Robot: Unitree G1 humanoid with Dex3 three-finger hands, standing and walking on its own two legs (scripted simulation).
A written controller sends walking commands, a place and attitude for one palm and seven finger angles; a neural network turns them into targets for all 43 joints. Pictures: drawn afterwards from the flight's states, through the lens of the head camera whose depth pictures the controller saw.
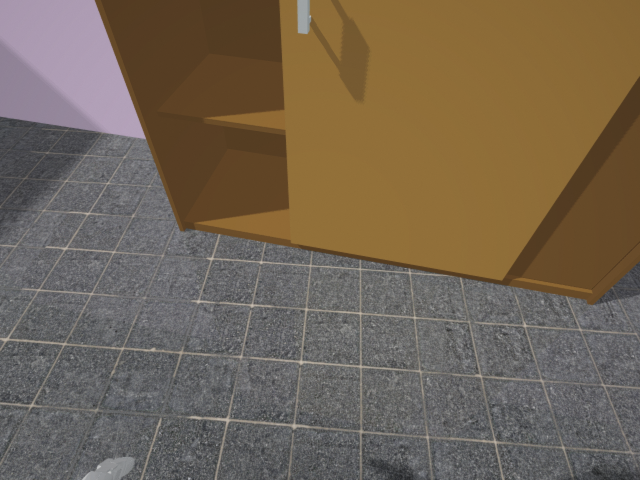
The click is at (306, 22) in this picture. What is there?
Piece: wardrobe's sliding door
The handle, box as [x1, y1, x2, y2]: [297, 0, 310, 33]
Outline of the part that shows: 297,0 298,32 307,33 310,21 309,0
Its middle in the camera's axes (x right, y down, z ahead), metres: -0.03 -0.54 +0.84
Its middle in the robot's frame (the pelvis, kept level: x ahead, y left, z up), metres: +1.02 +0.10 +0.19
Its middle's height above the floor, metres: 0.95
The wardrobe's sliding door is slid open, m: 0.47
